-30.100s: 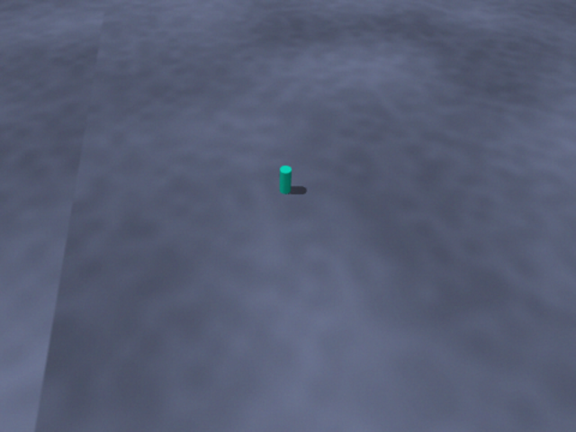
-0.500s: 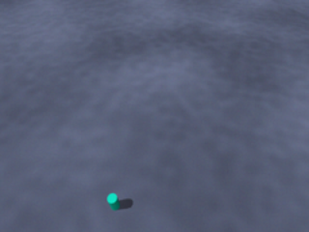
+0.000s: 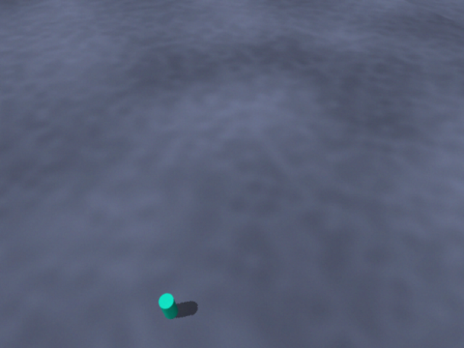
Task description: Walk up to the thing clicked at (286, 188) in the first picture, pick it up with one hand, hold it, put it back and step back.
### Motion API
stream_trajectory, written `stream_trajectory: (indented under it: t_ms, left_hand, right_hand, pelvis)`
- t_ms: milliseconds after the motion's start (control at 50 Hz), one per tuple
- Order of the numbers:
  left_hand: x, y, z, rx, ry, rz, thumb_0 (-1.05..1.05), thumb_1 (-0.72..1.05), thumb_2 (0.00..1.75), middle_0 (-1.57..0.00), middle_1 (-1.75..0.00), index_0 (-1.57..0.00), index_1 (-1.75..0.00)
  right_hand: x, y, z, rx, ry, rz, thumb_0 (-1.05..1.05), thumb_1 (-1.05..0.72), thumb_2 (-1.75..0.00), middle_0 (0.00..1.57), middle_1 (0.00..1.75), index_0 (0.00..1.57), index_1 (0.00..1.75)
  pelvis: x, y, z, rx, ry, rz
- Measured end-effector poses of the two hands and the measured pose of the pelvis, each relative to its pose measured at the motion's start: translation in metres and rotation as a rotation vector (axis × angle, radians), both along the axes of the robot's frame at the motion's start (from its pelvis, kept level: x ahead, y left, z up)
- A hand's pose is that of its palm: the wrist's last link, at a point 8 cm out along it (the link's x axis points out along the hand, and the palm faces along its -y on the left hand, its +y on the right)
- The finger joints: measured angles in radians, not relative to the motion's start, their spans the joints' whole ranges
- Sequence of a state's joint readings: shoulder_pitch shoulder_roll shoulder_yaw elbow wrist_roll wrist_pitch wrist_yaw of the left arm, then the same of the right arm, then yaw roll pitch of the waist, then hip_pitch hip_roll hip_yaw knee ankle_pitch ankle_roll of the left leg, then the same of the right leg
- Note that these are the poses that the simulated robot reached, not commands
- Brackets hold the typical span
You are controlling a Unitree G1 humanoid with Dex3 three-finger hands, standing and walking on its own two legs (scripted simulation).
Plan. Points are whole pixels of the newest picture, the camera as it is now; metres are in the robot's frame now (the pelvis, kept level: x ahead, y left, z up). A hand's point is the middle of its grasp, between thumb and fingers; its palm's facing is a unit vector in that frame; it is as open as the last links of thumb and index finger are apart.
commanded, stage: stand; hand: left
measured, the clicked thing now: (168, 306) +0.39 +0.24 -0.71
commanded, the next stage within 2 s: step back in 0.16 s
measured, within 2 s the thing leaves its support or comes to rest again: neither
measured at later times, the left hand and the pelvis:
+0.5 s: hand out of the picture +0.08 +0.30 -0.18, palm faces +0.00 -0.92 -0.39, open 7.4 cm; pelvis -0.05 +0.03 -0.03, yaw +1 degrees
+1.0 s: hand out of the picture -0.05 +0.27 -0.16, palm faces -0.03 -0.92 -0.40, open 7.4 cm; pelvis -0.15 +0.01 -0.02, yaw -2 degrees
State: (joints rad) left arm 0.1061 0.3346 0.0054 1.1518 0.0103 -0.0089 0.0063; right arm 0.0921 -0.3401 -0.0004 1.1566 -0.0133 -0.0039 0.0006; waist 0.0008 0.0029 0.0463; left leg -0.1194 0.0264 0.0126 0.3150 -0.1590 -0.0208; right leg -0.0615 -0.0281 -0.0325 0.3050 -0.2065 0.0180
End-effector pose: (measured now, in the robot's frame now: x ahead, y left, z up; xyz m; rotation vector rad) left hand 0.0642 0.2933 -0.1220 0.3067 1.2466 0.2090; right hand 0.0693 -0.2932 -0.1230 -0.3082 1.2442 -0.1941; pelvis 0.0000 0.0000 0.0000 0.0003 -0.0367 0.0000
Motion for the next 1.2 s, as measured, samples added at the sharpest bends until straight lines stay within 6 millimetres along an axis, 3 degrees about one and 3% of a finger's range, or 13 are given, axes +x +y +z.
stream_trajectory:
  t_ms: [180,380,500,580,760,840,920,1060,1200]
  left_hand:
    - [-0.001,0.0,0.0,-0.003,0.002,0.004,0.01,0.91,0.89,-0.21,-0.3,-0.2,-0.3]
    - [-0.006,0.026,-0.008,0.046,-0.033,0.005,0.01,0.91,0.89,-0.21,-0.3,-0.2,-0.3]
    - [0.006,0.05,-0.023,0.053,-0.086,-0.024,0.01,0.91,0.89,-0.21,-0.3,-0.2,-0.3]
    - [0.007,0.05,-0.021,0.052,-0.114,-0.034,0.01,0.91,0.89,-0.21,-0.3,-0.2,-0.29]
    - [-0.041,0.032,-0.021,0.033,-0.052,-0.082,0.01,0.91,0.89,-0.21,-0.3,-0.2,-0.29]
    - [-0.071,0.021,-0.021,0.052,-0.043,-0.085,0.01,0.91,0.89,-0.21,-0.3,-0.2,-0.29]
    - [-0.104,0.014,-0.008,0.048,-0.039,-0.065,0.01,0.91,0.89,-0.21,-0.3,-0.2,-0.3]
    - [-0.127,0.026,0.007,0.077,-0.105,-0.043,0.01,0.9,0.89,-0.21,-0.3,-0.2,-0.3]
    - [-0.152,0.051,-0.011,0.061,-0.163,-0.024,0.01,0.91,0.89,-0.21,-0.3,-0.2,-0.3]
  right_hand:
    - [-0.001,-0.001,-0.001,0.004,0.005,-0.003,0.0,-0.9,-0.89,0.21,0.3,0.2,0.3]
    - [-0.01,-0.013,-0.009,-0.039,0.0,-0.001,0.0,-0.9,-0.89,0.21,0.3,0.2,0.3]
    - [-0.04,-0.003,-0.011,-0.083,0.001,-0.005,0.0,-0.9,-0.89,0.21,0.3,0.2,0.3]
    - [-0.068,0.007,-0.006,-0.087,0.047,0.003,0.0,-0.9,-0.89,0.21,0.3,0.2,0.3]
    - [-0.095,0.006,-0.007,-0.069,-0.028,-0.006,0.0,-0.9,-0.89,0.21,0.3,0.21,0.3]
    - [-0.106,-0.007,-0.022,-0.048,-0.057,-0.016,0.0,-0.9,-0.89,0.21,0.3,0.21,0.3]
    - [-0.119,-0.01,-0.021,-0.033,-0.05,-0.027,0.0,-0.9,-0.89,0.21,0.3,0.2,0.3]
    - [-0.15,-0.007,-0.015,-0.052,-0.021,0.021,0.0,-0.9,-0.89,0.21,0.3,0.2,0.3]
    - [-0.182,0.012,-0.011,-0.082,-0.023,0.075,0.0,-0.9,-0.89,0.21,0.3,0.2,0.3]
  pelvis:
    - [-0.001,0.0,0.0,-0.001,0.006,0.0]
    - [-0.034,0.008,-0.017,-0.016,0.011,0.013]
    - [-0.05,0.029,-0.033,-0.011,0.016,0.011]
    - [-0.065,0.029,-0.028,-0.018,0.013,0.009]
    - [-0.099,0.022,-0.025,-0.012,0.019,-0.038]
    - [-0.118,0.012,-0.034,-0.027,0.007,-0.045]
    - [-0.134,0.009,-0.026,0.007,0.001,-0.044]
    - [-0.165,0.017,-0.02,0.014,0.017,-0.008]
    - [-0.207,0.031,-0.031,0.019,-0.01,0.021]
